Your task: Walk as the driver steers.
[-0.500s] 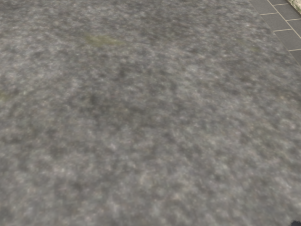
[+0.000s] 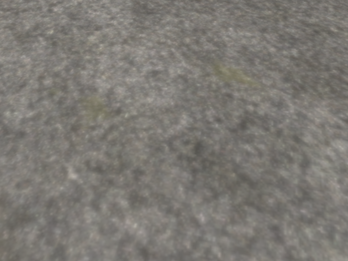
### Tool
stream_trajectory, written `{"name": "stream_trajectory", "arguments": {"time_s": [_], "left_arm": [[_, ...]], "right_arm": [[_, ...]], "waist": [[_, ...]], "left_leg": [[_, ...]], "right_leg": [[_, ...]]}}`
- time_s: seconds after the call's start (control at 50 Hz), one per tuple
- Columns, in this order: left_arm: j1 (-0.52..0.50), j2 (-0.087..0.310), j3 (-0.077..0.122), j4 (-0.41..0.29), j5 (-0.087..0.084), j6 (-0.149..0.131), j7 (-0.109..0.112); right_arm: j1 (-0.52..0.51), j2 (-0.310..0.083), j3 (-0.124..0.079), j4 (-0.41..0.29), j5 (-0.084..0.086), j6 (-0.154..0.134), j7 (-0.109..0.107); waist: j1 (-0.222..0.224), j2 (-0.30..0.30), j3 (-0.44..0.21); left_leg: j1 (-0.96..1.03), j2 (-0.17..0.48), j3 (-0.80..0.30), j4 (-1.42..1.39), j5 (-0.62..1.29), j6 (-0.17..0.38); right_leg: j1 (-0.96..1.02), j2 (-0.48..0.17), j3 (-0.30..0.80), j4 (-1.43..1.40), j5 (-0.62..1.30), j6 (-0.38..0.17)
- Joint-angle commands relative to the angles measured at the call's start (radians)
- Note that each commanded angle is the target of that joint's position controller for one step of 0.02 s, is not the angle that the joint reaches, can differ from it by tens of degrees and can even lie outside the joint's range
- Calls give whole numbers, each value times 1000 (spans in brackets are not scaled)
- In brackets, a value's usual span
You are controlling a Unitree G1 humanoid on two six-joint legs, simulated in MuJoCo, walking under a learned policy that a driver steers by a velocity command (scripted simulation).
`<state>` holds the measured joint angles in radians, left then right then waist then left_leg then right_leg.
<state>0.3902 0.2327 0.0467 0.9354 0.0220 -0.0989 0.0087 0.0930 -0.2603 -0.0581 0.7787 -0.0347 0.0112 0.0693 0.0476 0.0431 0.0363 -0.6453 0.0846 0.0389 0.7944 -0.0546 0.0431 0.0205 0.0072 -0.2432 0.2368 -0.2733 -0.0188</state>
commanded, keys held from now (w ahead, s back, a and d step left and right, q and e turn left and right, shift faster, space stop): w+q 0.26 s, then w+e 0.74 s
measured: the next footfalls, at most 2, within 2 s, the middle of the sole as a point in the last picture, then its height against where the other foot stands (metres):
left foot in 0.14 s outside the picture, level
right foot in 0.70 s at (190, 239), level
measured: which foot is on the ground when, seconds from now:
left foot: up 0.00-0.12, down 0.14-0.72, up 0.74-1.00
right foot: down 0.00-0.14, up 0.16-0.68, down 0.70-1.00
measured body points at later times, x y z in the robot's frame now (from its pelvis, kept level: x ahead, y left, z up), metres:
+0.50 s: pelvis +0.26 +0.07 +0.00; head +0.28 +0.08 +0.45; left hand +0.35 +0.34 -0.13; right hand +0.32 -0.20 -0.12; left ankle +0.18 +0.10 -0.74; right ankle +0.44 -0.06 -0.68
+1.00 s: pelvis +0.55 +0.06 +0.00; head +0.58 +0.05 +0.45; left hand +0.58 +0.34 -0.13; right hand +0.69 -0.20 -0.11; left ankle +0.67 +0.23 -0.68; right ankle +0.52 +0.01 -0.74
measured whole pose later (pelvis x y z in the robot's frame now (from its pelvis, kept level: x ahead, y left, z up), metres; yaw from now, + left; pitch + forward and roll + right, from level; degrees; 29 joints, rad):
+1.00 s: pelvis +0.55 +0.06 +0.00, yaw -6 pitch +1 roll -1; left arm 0.37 0.27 0.07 0.89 0.00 -0.04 -0.01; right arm 0.12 -0.26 -0.01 0.75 -0.05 -0.04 0.01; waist 0.03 0.03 0.04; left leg -0.64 0.12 -0.06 0.90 -0.18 -0.05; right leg -0.13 0.16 0.08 0.31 -0.19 -0.13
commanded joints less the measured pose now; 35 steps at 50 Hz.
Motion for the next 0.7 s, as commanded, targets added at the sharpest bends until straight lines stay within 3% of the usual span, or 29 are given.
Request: {"name": "stream_trajectory", "arguments": {"time_s": [0.02,0.08,0.1,0.12,0.14,0.16,0.18,0.2,0.22,0.24,0.26,0.28,0.34,0.42,0.5,0.6,0.66,0.68,0.7], "left_arm": [[0,148,32,-44,0,-6,7],[14,182,41,-31,4,17,15],[16,199,45,-29,4,28,15],[9,209,47,-33,0,39,15],[3,197,42,-54,3,43,13],[37,65,13,-132,-4,36,-7],[-83,145,29,-169,4,23,-13],[-163,141,27,-193,-5,13,-17],[-148,127,18,-183,-10,2,-15],[-133,125,20,-169,-1,6,-12],[-105,124,20,-165,18,23,-12],[-68,114,18,-148,25,43,-15],[-73,81,10,-137,24,71,-31],[-218,90,11,-169,9,76,-38],[-314,76,4,-190,-2,70,-47],[-398,64,-6,-225,5,62,-58],[-292,84,3,-200,7,61,-48],[-186,106,14,-171,8,58,-44],[-38,132,29,-128,16,49,-38]], "right_arm": [[-111,-32,4,-98,-4,-12,9],[-84,-51,-5,-101,-11,-13,1],[-15,-65,-13,-84,-11,-16,-5],[116,-83,-27,-45,-14,-26,-15],[294,-144,-54,10,-24,-34,-32],[294,-278,-85,1,-18,-33,-46],[333,-289,-88,-23,12,-21,-53],[292,-265,-81,-4,15,-16,-62],[242,-202,-66,-1,23,-20,-67],[194,-164,-55,-6,25,-28,-69],[160,-136,-45,-10,33,-35,-71],[148,-112,-35,-13,32,-47,-68],[207,-109,-28,24,31,-79,-61],[279,-116,-23,58,28,-90,-59],[319,-109,-13,85,18,-99,-67],[353,-97,1,128,9,-99,-91],[328,-135,-1,140,3,-97,-107],[317,-152,-5,140,-1,-90,-110],[295,-166,-7,132,4,-84,-110]], "waist": [[-4,-119,56],[-28,-139,21],[-59,-142,-24],[-117,-121,-100],[-193,-45,-206],[-130,209,-290],[-183,95,-346],[-166,29,-200],[-121,-23,-104],[-77,-48,-57],[-40,-40,-52],[-20,-36,-72],[-17,-25,-55],[-69,-5,4],[-103,2,39],[-116,-1,75],[-55,50,-4],[-9,61,-61],[64,49,-133]], "left_leg": [[26,-16,57,-104,-21,34],[128,-88,112,-159,-167,91],[210,-129,124,-178,-215,115],[368,-172,125,-238,-205,143],[634,-116,3,-295,-230,187],[952,204,-513,-354,-284,320],[978,267,-805,-502,-248,364],[897,242,-624,-508,-150,338],[750,204,-510,-512,-23,303],[640,147,-426,-521,83,266],[566,106,-367,-536,152,251],[537,93,-321,-546,201,242],[507,67,-234,-602,266,221],[582,58,-165,-647,271,149],[661,72,-89,-669,287,113],[775,109,-4,-634,475,91],[821,121,48,-421,965,61],[816,124,58,-269,1031,57],[728,114,79,-61,927,51]], "right_leg": [[-9,-283,64,-62,428,-107],[67,-292,9,101,788,-86],[79,-291,-5,230,916,-83],[39,-278,-23,427,915,-72],[-144,-254,-31,708,683,-37],[-602,-90,-11,1062,-169,28],[-746,-6,220,1195,-269,41],[-826,-67,265,1183,-160,26],[-781,-107,263,1083,-70,21],[-711,-130,267,1006,-48,22],[-641,-138,273,963,-44,33],[-590,-141,269,933,-41,38],[-585,-139,233,836,36,43],[-698,-143,230,689,197,25],[-724,-95,238,550,291,-3],[-693,-31,173,391,246,-52],[-517,60,98,359,101,-111],[-414,87,97,335,63,-137],[-222,91,132,257,100,-172]]}}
